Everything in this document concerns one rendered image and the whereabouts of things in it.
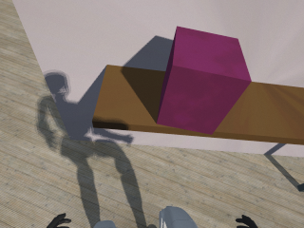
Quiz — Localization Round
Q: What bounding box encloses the table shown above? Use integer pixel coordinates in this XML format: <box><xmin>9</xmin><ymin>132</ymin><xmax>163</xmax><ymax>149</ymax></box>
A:
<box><xmin>92</xmin><ymin>65</ymin><xmax>304</xmax><ymax>192</ymax></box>

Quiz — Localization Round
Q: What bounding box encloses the right robot hand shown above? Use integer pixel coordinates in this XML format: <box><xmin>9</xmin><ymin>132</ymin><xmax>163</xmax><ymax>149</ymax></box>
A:
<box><xmin>236</xmin><ymin>215</ymin><xmax>258</xmax><ymax>228</ymax></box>

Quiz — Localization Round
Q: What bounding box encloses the carton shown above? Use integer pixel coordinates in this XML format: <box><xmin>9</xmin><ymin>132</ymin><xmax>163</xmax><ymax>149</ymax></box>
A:
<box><xmin>157</xmin><ymin>26</ymin><xmax>252</xmax><ymax>135</ymax></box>

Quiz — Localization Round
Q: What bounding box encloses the robot right thigh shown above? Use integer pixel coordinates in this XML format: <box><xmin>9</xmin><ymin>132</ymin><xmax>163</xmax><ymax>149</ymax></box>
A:
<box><xmin>159</xmin><ymin>206</ymin><xmax>199</xmax><ymax>228</ymax></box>

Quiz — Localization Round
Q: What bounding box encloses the left robot hand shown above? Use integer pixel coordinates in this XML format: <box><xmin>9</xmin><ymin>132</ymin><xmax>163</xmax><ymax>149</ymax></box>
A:
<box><xmin>47</xmin><ymin>213</ymin><xmax>71</xmax><ymax>228</ymax></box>

